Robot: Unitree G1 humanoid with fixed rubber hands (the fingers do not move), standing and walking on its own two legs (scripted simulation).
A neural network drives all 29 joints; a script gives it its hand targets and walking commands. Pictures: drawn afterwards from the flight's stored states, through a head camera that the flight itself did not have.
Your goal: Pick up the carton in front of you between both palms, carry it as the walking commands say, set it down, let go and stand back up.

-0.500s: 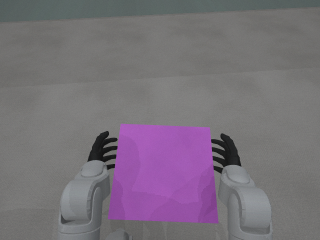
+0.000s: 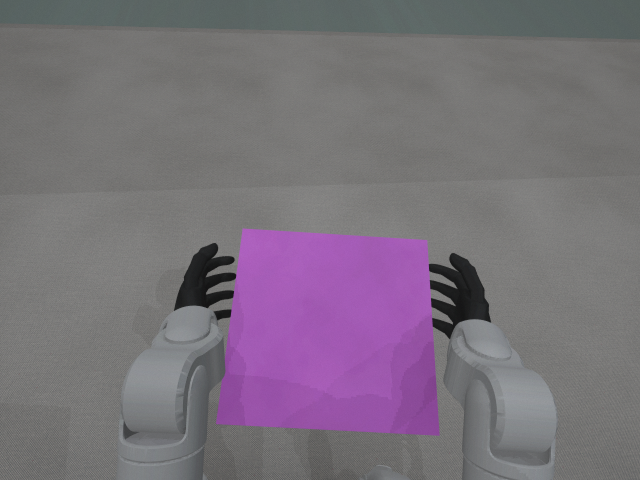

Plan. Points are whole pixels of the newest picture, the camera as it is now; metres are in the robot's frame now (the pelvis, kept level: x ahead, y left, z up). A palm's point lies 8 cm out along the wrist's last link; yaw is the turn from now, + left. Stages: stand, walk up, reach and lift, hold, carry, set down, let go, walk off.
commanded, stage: carry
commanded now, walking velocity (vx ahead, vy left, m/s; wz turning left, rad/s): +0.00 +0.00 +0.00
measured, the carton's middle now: (325, 340) +0.30 +0.00 -0.02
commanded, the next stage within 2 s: none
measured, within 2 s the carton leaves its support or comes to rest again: neither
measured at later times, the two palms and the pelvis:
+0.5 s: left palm (238, 226) +0.42 +0.13 +0.05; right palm (442, 231) +0.44 -0.16 +0.06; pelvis +0.15 -0.02 -0.02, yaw +3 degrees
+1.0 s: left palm (226, 257) +0.40 +0.15 +0.00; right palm (426, 261) +0.42 -0.15 +0.01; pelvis +0.12 -0.01 -0.02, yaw +3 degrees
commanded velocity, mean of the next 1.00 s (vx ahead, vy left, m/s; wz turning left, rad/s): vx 0.00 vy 0.00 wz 0.00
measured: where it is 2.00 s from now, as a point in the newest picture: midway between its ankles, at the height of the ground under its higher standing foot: outside the picture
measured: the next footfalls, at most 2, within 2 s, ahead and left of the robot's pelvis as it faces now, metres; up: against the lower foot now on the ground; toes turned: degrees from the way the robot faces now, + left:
right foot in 0.12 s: +0.21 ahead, -0.13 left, +0.00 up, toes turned +23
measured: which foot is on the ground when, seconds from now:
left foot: down 0.00-1.00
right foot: up 0.00-0.10, down 0.12-1.00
